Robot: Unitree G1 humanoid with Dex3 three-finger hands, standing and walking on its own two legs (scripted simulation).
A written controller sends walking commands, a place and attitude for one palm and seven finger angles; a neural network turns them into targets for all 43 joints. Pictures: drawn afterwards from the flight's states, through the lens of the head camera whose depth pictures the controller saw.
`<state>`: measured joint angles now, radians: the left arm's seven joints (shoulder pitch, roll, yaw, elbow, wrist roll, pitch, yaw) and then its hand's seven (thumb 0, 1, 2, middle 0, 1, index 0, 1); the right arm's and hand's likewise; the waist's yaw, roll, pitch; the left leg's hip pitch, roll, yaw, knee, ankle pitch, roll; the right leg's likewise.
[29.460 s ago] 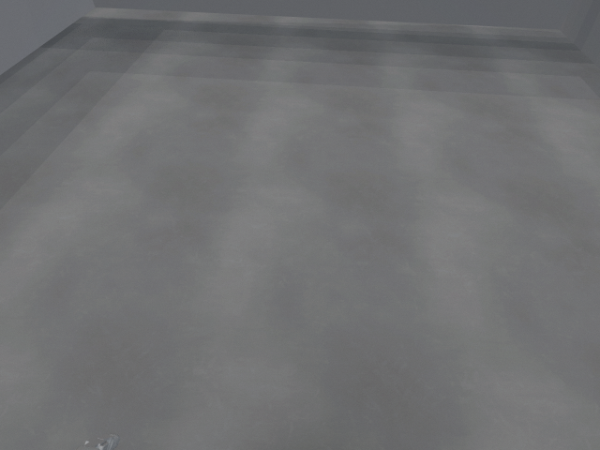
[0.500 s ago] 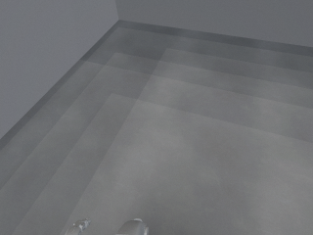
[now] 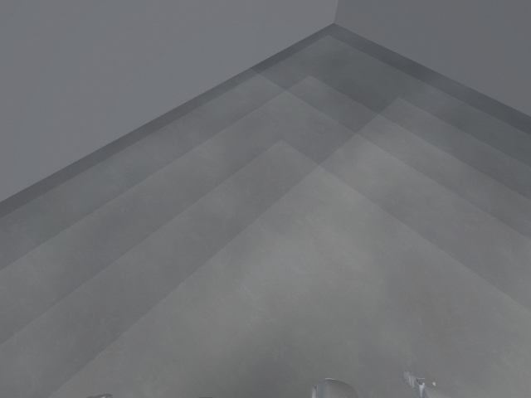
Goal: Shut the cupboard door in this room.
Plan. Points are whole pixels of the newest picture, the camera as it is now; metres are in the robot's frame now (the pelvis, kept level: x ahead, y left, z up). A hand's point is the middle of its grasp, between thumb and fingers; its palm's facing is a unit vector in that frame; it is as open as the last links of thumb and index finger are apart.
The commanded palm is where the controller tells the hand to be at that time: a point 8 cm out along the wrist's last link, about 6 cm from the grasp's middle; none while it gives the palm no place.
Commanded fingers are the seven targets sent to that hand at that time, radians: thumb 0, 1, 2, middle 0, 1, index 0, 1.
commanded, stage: walk to a spot facing it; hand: left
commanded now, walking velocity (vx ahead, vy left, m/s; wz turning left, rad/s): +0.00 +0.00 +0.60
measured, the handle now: out of the picture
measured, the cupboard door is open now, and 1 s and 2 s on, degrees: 78 78 78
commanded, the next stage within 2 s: none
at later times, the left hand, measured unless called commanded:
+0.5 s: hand out of the picture +0.02 +0.17 -0.16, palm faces +0.30 -0.92 -0.25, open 7.4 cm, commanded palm none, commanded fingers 0.00 0.90 0.90 -0.20 -0.30 -0.20 -0.30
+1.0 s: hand out of the picture -0.01 +0.22 -0.15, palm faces +0.56 -0.79 -0.27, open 7.4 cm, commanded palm none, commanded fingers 0.00 0.90 0.90 -0.20 -0.30 -0.20 -0.30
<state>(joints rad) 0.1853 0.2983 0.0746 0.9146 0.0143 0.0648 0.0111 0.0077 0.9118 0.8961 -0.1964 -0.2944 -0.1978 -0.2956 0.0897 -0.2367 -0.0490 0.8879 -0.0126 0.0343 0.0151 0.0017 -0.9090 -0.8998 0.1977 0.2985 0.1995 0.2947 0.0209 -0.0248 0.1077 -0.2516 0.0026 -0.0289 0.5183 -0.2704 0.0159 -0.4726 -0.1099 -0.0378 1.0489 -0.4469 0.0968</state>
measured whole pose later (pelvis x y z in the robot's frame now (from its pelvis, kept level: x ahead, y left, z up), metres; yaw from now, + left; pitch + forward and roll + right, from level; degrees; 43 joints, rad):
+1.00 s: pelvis +0.01 -0.02 +0.00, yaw +35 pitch +1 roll +0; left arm 0.11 0.25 0.05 0.87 0.01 0.05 0.01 0.01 0.91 0.90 -0.20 -0.29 -0.20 -0.30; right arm 0.18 -0.23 -0.06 0.92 -0.02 0.05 0.01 0.00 -0.91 -0.90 0.20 0.30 0.20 0.30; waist -0.03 0.01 0.09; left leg -0.28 -0.05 -0.12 0.50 -0.24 0.01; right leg -0.38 -0.05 -0.02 0.78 -0.44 0.09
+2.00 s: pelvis +0.10 +0.20 +0.00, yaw +67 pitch +0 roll +0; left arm 0.08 0.21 0.04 0.93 0.02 0.00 -0.03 0.00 0.91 0.90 -0.20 -0.29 -0.20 -0.30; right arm 0.39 -0.17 -0.04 1.08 -0.01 -0.06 -0.01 0.00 -0.92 -0.90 0.20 0.30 0.20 0.29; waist -0.05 -0.03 0.06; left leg 0.08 -0.04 0.00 0.28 -0.35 0.05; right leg -0.59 -0.13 -0.08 0.78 -0.15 0.06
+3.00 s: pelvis +0.24 +0.63 +0.00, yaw +76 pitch -1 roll +1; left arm 0.10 0.19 0.05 0.99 0.02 -0.01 -0.02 0.00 0.92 0.90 -0.19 -0.29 -0.20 -0.30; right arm 0.42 -0.14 -0.05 1.13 -0.02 -0.06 -0.01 0.00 -0.92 -0.90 0.20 0.30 0.20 0.29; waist -0.05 -0.01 0.07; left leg 0.07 0.01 0.16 0.32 -0.36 0.00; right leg -0.52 -0.10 -0.11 0.68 -0.15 0.01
